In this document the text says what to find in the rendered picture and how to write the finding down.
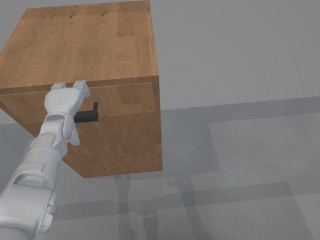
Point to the left robot upper arm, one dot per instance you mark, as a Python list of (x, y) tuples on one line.
[(26, 211)]

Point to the robot left forearm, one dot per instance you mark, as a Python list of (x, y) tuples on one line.
[(41, 164)]

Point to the handle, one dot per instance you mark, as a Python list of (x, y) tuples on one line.
[(87, 116)]

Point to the drawer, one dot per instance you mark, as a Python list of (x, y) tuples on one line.
[(111, 99)]

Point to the cabinet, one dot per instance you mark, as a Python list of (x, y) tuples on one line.
[(105, 44)]

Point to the left robot hand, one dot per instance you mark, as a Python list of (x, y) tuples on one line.
[(68, 100)]

